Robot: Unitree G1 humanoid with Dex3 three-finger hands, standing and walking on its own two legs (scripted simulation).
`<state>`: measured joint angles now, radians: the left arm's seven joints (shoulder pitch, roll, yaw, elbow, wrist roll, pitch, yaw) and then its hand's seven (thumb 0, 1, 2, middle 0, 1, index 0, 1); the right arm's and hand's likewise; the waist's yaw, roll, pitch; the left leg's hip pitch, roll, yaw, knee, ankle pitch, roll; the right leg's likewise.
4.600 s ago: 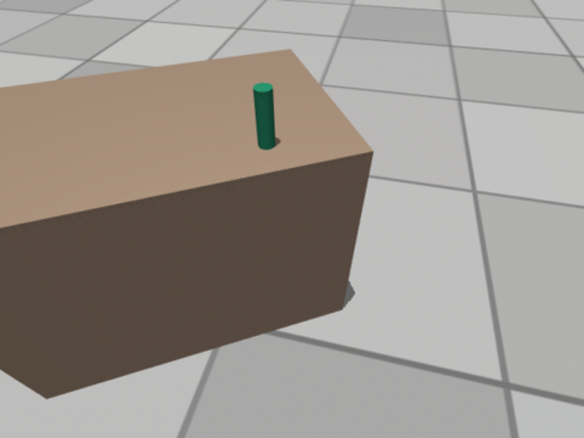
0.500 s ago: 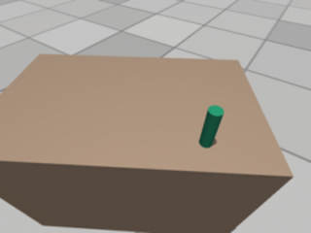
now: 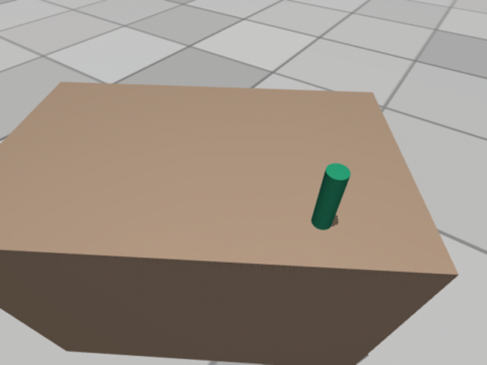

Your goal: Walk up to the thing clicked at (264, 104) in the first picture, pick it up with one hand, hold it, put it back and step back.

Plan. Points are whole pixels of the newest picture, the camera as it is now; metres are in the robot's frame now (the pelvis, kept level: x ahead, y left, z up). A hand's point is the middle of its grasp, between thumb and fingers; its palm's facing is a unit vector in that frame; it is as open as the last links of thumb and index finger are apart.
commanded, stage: stand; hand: right
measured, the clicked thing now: (329, 198) +0.43 -0.14 +0.04
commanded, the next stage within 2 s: rise first in 1.00 s
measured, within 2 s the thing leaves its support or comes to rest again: neither
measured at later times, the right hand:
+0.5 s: hand out of the picture +0.08 -0.25 -0.16, palm faces -0.03 +0.94 -0.34, open 7.4 cm
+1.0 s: hand out of the picture +0.09 -0.25 -0.16, palm faces -0.02 +0.94 -0.34, open 7.4 cm
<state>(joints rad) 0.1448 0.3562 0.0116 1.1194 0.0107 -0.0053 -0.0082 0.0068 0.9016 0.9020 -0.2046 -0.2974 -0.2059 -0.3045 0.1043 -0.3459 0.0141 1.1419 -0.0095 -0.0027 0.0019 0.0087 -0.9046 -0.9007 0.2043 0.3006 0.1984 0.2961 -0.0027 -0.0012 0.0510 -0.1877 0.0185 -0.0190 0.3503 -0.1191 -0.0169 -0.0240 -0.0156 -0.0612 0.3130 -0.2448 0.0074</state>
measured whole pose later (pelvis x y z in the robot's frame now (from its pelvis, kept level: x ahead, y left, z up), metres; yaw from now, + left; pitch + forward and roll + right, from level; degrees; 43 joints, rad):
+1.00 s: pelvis +0.01 +0.00 +0.00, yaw +0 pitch -2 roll +0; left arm 0.14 0.36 0.01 1.10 0.01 0.00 0.00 0.01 0.90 0.90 -0.20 -0.30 -0.21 -0.30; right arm 0.09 -0.35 0.01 1.13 -0.01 0.00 0.00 0.01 -0.90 -0.90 0.20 0.30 0.20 0.30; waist 0.00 0.00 0.05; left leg -0.18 0.02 -0.01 0.35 -0.14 -0.02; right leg -0.01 -0.02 -0.05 0.31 -0.26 0.01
